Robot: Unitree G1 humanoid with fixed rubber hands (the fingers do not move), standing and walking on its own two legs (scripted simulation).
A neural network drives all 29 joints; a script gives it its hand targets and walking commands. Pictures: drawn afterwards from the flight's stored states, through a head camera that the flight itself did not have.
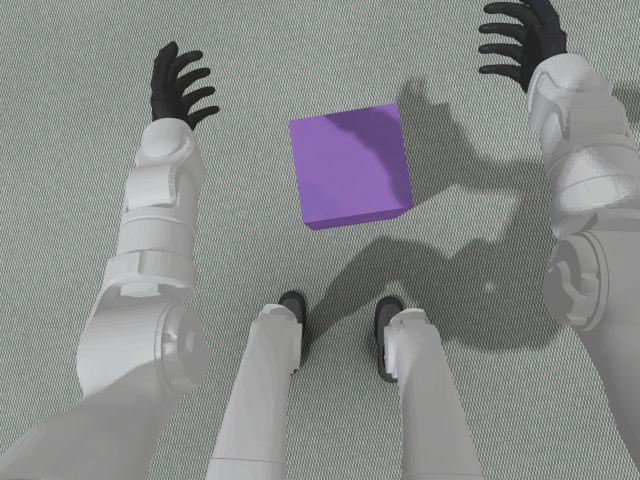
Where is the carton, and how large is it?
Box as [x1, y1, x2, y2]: [288, 103, 413, 230]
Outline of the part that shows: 396,103 288,121 303,222 310,228 314,230 393,218 413,205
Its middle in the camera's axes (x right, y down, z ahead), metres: +0.07 -0.13 +0.86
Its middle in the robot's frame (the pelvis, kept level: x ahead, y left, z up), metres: +0.51 +0.00 -0.52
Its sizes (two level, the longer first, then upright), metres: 0.210 0.200 0.250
